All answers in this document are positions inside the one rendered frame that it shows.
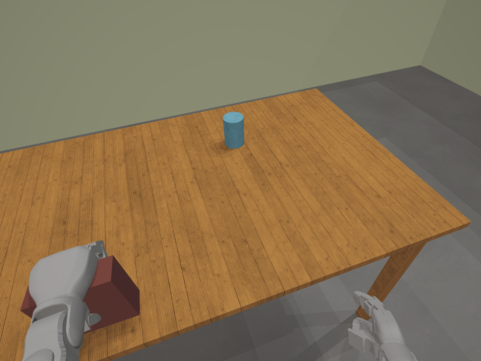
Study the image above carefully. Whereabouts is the robot right forearm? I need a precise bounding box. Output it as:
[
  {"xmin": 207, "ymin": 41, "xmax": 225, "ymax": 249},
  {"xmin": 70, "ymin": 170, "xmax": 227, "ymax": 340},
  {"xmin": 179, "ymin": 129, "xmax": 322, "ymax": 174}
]
[{"xmin": 378, "ymin": 342, "xmax": 418, "ymax": 361}]

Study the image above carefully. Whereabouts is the right robot hand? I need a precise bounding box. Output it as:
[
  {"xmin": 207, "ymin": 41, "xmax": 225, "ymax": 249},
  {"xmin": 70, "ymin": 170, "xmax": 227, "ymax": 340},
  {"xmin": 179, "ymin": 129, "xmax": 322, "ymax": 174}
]
[{"xmin": 348, "ymin": 291, "xmax": 406, "ymax": 360}]

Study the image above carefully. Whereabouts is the robot left forearm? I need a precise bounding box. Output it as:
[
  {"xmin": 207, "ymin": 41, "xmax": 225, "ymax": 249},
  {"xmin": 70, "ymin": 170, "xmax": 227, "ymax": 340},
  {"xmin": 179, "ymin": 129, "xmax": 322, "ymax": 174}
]
[{"xmin": 22, "ymin": 297, "xmax": 86, "ymax": 361}]

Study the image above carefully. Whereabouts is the sponge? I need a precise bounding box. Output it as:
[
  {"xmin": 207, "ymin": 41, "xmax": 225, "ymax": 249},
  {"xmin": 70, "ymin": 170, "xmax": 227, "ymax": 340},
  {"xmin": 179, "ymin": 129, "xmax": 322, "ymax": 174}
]
[{"xmin": 20, "ymin": 255, "xmax": 140, "ymax": 334}]

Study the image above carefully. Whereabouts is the table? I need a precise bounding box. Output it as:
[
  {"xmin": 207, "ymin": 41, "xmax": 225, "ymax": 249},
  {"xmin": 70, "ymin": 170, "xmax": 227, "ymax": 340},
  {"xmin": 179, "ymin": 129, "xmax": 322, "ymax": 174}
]
[{"xmin": 0, "ymin": 88, "xmax": 471, "ymax": 361}]

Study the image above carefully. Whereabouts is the left robot hand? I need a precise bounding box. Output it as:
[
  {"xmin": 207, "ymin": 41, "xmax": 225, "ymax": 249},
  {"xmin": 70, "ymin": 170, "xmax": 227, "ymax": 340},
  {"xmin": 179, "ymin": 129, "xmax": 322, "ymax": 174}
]
[{"xmin": 29, "ymin": 240, "xmax": 108, "ymax": 332}]

